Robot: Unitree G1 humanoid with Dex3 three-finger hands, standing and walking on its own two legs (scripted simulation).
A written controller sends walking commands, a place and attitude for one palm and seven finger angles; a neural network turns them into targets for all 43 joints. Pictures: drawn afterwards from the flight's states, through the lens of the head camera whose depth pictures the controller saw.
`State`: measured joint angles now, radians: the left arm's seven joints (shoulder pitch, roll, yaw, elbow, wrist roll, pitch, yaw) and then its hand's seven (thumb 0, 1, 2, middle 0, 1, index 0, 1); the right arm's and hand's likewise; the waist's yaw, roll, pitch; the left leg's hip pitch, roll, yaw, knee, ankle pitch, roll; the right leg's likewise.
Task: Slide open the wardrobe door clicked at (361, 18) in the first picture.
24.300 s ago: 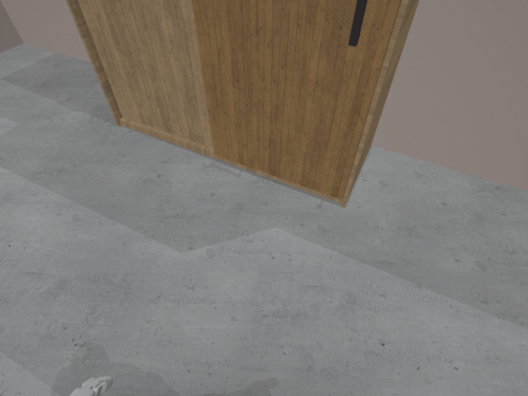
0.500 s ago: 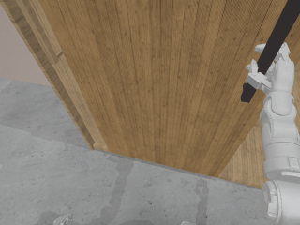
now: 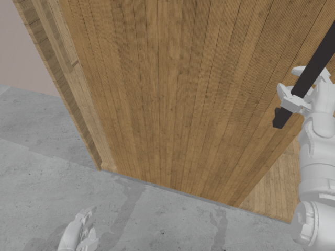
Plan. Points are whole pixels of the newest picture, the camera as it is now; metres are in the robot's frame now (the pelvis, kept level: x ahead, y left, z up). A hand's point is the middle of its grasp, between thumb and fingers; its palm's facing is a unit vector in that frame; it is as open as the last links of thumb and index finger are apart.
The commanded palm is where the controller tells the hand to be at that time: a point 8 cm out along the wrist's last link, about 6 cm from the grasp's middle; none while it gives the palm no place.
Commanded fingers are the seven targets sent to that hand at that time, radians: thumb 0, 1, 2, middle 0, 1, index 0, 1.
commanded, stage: loosen the grip on the handle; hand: right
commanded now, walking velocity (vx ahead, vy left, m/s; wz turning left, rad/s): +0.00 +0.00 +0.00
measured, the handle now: (306, 72) +0.48 -0.28 +0.21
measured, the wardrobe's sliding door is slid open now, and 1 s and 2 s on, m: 0.58 0.58 0.58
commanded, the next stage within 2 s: slip the hand off the handle in 0.40 s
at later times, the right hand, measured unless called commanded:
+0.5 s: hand (290, 99) +0.43 -0.25 +0.17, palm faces +0.30 +0.95 -0.10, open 14.6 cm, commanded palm +0.40 -0.29 +0.17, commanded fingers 0.00 0.55 -0.20 0.25 1.15 0.25 1.15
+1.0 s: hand (324, 108) +0.41 -0.32 +0.16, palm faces +0.33 +0.94 -0.10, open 14.7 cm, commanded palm +0.38 -0.35 +0.17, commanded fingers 0.00 0.55 -0.20 0.25 1.15 0.25 1.15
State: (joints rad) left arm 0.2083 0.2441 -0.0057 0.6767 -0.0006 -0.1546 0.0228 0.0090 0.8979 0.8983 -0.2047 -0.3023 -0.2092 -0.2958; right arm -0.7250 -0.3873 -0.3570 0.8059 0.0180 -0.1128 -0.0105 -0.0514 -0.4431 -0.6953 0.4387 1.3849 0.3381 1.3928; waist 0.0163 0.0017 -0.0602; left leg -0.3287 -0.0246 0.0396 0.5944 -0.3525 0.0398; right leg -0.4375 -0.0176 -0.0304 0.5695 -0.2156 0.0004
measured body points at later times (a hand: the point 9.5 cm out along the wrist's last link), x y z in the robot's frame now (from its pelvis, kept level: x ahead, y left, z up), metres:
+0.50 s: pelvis +0.00 -0.01 +0.00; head +0.03 +0.00 +0.45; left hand +0.05 +0.25 -0.12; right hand +0.41 -0.29 +0.17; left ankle -0.03 +0.09 -0.73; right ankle +0.04 -0.12 -0.73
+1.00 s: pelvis +0.00 -0.04 +0.00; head +0.02 -0.06 +0.45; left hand +0.12 +0.22 -0.09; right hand +0.39 -0.36 +0.17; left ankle -0.03 +0.09 -0.73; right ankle +0.04 -0.12 -0.73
